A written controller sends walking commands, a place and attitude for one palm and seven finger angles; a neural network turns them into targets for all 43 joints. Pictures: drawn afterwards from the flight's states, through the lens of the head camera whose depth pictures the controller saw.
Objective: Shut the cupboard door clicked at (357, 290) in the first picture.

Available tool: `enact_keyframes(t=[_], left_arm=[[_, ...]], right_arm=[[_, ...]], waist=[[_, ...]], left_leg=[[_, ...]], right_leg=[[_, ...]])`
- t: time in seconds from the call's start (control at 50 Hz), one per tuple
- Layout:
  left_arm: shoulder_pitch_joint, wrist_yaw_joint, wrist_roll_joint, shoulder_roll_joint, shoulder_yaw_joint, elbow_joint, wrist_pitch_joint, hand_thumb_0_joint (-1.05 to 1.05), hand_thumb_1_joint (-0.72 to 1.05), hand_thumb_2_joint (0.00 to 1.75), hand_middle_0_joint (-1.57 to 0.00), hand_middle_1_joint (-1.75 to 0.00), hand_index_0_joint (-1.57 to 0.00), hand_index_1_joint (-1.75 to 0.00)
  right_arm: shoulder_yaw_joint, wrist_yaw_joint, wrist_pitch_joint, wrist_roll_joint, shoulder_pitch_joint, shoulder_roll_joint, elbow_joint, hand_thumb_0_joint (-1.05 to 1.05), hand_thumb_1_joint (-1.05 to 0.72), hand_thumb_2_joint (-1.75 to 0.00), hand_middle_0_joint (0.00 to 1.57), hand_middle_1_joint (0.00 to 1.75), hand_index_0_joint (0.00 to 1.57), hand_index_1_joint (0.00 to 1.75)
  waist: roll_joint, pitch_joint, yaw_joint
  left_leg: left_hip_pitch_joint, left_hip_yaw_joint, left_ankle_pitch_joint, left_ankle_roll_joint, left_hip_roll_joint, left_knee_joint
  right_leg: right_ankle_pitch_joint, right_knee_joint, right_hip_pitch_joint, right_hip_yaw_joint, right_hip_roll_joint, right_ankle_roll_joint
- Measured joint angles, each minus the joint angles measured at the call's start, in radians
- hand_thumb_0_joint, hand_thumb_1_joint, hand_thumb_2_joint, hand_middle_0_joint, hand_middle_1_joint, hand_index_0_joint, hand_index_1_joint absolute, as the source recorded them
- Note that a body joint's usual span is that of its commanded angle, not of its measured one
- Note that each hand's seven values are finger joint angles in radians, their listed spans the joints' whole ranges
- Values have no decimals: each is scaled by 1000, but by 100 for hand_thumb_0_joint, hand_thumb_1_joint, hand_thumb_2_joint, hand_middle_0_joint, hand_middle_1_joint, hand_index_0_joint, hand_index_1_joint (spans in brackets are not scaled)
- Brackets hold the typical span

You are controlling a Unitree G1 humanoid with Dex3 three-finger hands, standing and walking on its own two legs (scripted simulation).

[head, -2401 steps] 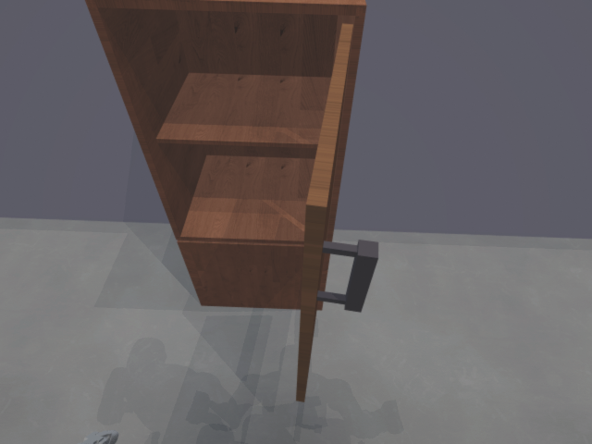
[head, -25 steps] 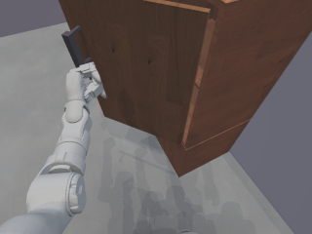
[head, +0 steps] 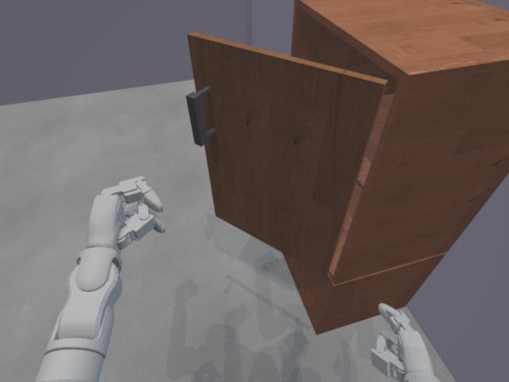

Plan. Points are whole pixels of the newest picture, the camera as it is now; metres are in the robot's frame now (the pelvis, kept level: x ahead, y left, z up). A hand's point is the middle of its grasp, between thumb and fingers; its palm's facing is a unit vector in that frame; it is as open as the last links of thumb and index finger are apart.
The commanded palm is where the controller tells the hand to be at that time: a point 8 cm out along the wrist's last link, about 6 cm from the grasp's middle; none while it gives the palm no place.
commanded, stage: draw the hand back to the body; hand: left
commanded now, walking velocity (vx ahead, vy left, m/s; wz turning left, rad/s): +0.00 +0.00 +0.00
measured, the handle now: (203, 116) +0.66 +0.18 +0.08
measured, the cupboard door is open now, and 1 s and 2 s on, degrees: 40 40 40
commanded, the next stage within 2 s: step back with the hand held close in 0.90 s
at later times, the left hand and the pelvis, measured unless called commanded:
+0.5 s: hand (48, 259) +0.22 +0.28 +0.15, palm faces +0.44 -0.81 -0.39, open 5.9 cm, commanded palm +0.16 +0.31 +0.18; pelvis +0.02 +0.01 +0.01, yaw +0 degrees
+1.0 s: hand (33, 266) +0.20 +0.28 +0.17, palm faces +0.48 -0.78 -0.40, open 7.4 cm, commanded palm +0.15 +0.31 +0.18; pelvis +0.01 +0.01 +0.01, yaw +0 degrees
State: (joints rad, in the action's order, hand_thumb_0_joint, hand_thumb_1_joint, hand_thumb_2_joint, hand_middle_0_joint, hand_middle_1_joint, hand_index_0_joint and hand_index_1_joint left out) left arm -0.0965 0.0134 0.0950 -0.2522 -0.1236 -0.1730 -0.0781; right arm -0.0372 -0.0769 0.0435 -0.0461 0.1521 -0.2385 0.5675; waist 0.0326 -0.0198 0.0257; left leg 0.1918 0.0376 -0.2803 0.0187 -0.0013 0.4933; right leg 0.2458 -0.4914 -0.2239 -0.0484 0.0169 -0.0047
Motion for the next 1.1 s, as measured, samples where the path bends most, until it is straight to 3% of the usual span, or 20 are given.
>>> enact_keyframes(t=[0.16, 0.34, 0.56, 0.72, 0.84, 1.04, 1.1], left_arm=[[166, 56, -30, -25, -24, 216, 20, 1, 90, 89, -93, -109, -93, -109], [363, 58, -30, -49, -108, 373, 27, 1, 90, 89, -69, -82, -69, -82], [577, 81, -30, -96, -242, 534, 9, 1, 89, 89, -39, -49, -39, -50], [536, 98, -40, -60, -227, 513, 6, 1, 89, 89, -25, -35, -25, -35], [535, 95, -42, -65, -210, 529, 6, 1, 89, 89, -22, -31, -22, -31], [544, 87, -36, -84, -238, 529, -4, 1, 89, 89, -21, -30, -21, -30], [553, 87, -38, -84, -256, 525, -25, 1, 89, 89, -21, -30, -21, -30]], right_arm=[[-24, 5, -1, 22, 10, 17, 14, 1, -90, -90, 20, 30, 20, 30], [-21, 16, -30, 35, 52, 27, 45, 1, -90, -90, 20, 30, 21, 30], [19, 13, 4, 38, 73, 4, 59, 1, -90, -90, 20, 30, 20, 30], [25, 3, 35, 38, 44, -6, 63, 1, -91, -90, 20, 30, 20, 30], [13, 3, 49, 44, 42, 16, 60, 1, -90, -90, 20, 30, 20, 30], [10, 8, 41, 42, 56, 23, 66, 1, -90, -90, 20, 30, 20, 30], [12, 12, 20, 39, 56, 11, 52, 1, -90, -90, 20, 30, 21, 30]], waist=[[24, 29, 32], [43, 28, 28], [40, 11, 39], [39, 30, 57], [27, 26, 47], [34, 30, 40], [44, 17, 27]], left_leg=[[-86, -11, 22, 5, -9, -73], [-124, -4, 18, 11, -13, -100], [-127, -4, 1, 12, -10, -84], [-119, -13, 14, 15, -19, -84], [-122, -10, 18, 11, -15, -89], [-130, -4, 19, 6, -7, -91], [-75, -10, 9, 8, 2, -55]], right_leg=[[-25, 86, 97, -12, 5, 7], [-23, 111, 132, -4, 9, 15], [-12, 106, 139, -4, 6, 18], [-16, 98, 132, -13, 16, 20], [-20, 99, 132, -10, 11, 16], [-25, 106, 139, -4, 3, 11], [-33, 107, 103, -10, -5, 11]])
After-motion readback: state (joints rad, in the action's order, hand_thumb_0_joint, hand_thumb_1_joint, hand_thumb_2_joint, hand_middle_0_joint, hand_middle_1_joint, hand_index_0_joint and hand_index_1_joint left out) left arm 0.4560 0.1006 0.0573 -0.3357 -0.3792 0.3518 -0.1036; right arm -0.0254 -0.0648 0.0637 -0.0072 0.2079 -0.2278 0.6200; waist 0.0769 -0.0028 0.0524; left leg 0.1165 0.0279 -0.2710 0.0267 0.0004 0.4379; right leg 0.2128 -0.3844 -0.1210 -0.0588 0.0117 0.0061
